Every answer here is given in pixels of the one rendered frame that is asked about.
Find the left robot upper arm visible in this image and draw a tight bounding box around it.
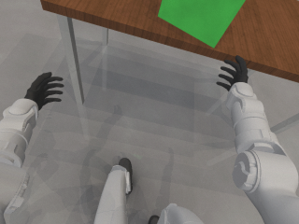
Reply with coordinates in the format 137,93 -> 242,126
0,162 -> 30,224

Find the right robot upper arm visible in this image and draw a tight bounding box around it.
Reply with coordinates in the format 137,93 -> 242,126
232,149 -> 299,224

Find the right robot thigh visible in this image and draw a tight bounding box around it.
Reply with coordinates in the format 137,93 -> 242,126
161,206 -> 204,224

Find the right robot forearm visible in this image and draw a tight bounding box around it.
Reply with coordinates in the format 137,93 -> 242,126
225,82 -> 299,189

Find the carton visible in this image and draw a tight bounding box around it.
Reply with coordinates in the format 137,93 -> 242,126
158,0 -> 246,48

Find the table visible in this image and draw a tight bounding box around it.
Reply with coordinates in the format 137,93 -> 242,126
40,0 -> 299,135

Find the left robot forearm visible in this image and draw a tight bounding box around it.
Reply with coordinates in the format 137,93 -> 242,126
0,98 -> 39,168

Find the robot left foot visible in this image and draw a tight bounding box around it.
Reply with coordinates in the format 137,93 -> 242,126
119,158 -> 133,195

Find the right robot hand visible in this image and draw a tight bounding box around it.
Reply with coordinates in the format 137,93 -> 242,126
216,55 -> 249,91

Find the left robot hand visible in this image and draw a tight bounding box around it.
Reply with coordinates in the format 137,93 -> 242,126
24,72 -> 64,111

